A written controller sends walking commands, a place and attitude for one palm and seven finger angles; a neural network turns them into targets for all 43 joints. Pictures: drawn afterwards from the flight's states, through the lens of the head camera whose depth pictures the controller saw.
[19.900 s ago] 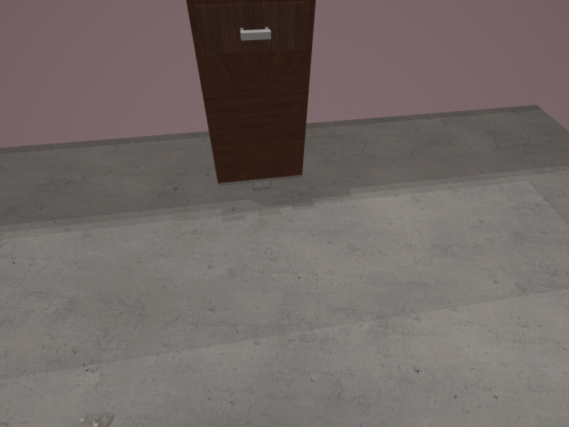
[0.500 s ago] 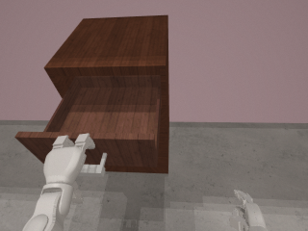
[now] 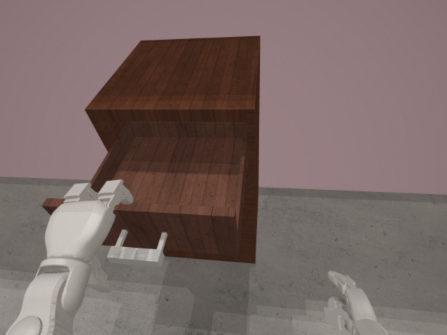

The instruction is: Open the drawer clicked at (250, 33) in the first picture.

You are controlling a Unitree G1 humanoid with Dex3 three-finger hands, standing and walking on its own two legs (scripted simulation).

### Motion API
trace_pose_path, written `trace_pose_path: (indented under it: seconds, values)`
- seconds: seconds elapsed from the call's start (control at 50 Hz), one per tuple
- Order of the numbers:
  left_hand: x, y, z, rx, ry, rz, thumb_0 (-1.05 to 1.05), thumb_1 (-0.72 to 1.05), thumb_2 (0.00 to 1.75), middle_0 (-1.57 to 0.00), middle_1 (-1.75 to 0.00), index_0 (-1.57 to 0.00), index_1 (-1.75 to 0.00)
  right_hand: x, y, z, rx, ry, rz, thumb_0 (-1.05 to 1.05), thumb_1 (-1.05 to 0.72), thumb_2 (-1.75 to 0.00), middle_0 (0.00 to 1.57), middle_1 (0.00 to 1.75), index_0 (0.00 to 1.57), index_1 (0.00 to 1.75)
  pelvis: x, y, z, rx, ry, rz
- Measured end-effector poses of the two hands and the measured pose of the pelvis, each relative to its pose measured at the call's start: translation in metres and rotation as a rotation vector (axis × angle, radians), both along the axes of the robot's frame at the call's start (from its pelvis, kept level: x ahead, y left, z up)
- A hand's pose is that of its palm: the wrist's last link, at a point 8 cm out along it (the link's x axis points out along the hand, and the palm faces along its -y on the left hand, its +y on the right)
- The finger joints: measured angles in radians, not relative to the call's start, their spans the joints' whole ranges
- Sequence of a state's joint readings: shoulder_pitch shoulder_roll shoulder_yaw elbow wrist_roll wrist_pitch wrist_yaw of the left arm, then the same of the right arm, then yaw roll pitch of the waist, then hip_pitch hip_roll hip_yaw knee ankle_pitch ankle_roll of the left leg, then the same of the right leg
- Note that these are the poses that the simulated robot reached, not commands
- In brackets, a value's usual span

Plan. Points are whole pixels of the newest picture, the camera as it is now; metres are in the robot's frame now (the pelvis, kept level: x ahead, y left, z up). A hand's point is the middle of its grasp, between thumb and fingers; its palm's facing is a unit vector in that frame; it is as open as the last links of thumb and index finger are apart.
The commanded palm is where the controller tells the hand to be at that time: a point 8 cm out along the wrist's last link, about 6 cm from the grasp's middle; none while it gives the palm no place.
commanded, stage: lift the hand off the handle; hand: left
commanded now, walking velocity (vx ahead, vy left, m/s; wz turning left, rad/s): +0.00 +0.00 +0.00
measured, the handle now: (139, 246) +0.27 +0.24 -0.03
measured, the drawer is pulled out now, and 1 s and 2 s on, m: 0.28 0.28 0.28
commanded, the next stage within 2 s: draw the hand back to the body in 0.24 s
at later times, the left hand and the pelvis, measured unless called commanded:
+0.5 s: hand (97, 231) +0.22 +0.24 +0.12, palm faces +0.10 -0.07 -0.99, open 13.8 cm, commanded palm +0.18 +0.24 +0.17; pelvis -0.01 +0.00 +0.00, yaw +0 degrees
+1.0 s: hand (82, 248) +0.19 +0.25 +0.12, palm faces +0.18 -0.40 -0.90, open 13.8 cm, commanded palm +0.15 +0.26 +0.17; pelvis -0.02 +0.00 +0.00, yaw +0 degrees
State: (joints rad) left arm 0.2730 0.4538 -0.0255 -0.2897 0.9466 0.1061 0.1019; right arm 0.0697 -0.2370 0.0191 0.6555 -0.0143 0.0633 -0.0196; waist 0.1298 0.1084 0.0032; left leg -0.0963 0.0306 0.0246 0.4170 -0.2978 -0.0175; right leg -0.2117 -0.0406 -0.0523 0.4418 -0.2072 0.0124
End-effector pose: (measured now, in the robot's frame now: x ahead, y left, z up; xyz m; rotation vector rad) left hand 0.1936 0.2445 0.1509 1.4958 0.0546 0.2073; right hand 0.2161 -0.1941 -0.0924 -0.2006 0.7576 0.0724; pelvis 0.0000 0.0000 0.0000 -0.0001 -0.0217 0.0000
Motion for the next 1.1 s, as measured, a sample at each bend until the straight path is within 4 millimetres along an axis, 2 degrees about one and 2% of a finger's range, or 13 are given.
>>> trace_pose_path:
  seconds: [0.1, 0.24, 0.42, 0.54, 0.68, 0.96, 1.04, 1.1]
  values:
    - [0.001, 0.006, 0.011, 0.000, -0.005, 0.005, 0.00, -0.49, 0.30, -0.32, -1.21, -0.32, -1.21, 0.000, 0.000, 0.001, -0.010, 0.003, 0.007, 0.01, -0.91, -0.89, 0.20, 0.30, 0.20, 0.30, -0.002, 0.001, 0.001, -0.001, -0.012, 0.008]
    - [0.003, -0.006, 0.028, -0.006, -0.044, -0.052, 0.00, -0.49, 0.30, -0.32, -1.21, -0.32, -1.21, -0.001, 0.002, 0.005, 0.008, -0.015, 0.008, 0.01, -0.91, -0.89, 0.20, 0.30, 0.20, 0.30, -0.006, 0.003, 0.002, 0.000, -0.021, 0.004]
    - [0.006, 0.000, 0.018, -0.007, 0.012, -0.036, 0.00, -0.49, 0.30, -0.32, -1.21, -0.32, -1.21, -0.011, 0.002, 0.005, 0.017, -0.005, 0.005, 0.01, -0.91, -0.89, 0.20, 0.30, 0.20, 0.30, -0.013, 0.000, 0.003, 0.003, -0.024, -0.003]
    - [-0.006, 0.001, 0.021, -0.007, -0.008, -0.039, 0.00, -0.49, 0.30, -0.32, -1.21, -0.32, -1.21, -0.019, -0.005, 0.002, 0.007, 0.003, -0.002, 0.01, -0.91, -0.89, 0.20, 0.30, 0.20, 0.30, -0.014, -0.001, 0.003, 0.002, -0.025, -0.002]
    - [-0.014, 0.012, 0.016, 0.003, 0.017, -0.007, 0.00, -0.49, 0.30, -0.32, -1.21, -0.32, -1.21, -0.024, -0.011, -0.001, -0.015, 0.012, -0.009, 0.01, -0.91, -0.89, 0.20, 0.30, 0.20, 0.30, -0.018, -0.003, 0.002, 0.003, -0.027, 0.005]
    - [-0.034, 0.019, 0.020, 0.009, 0.001, -0.011, 0.00, -0.49, 0.30, -0.32, -1.21, -0.32, -1.21, -0.020, -0.012, 0.006, -0.026, -0.031, -0.017, 0.01, -0.91, -0.89, 0.20, 0.30, 0.20, 0.30, -0.019, -0.002, 0.001, 0.002, -0.025, 0.004]
    - [-0.041, 0.023, 0.015, -0.653, -0.193, -0.016, -0.01, -0.47, 0.31, -0.32, -1.19, -0.32, -1.19, -0.022, -0.009, 0.016, -0.024, -0.114, -0.047, 0.02, -0.91, -0.89, 0.20, 0.30, 0.20, 0.30, -0.019, -0.003, 0.001, -0.003, -0.054, 0.003]
    - [-0.043, 0.022, 0.014, -0.897, -0.332, -0.026, -0.01, -0.42, 0.33, -0.31, -1.16, -0.32, -1.16, -0.029, -0.007, 0.024, -0.041, -0.161, -0.053, 0.01, -0.91, -0.89, 0.20, 0.30, 0.20, 0.30, -0.016, -0.004, 0.001, -0.007, -0.068, 0.005]
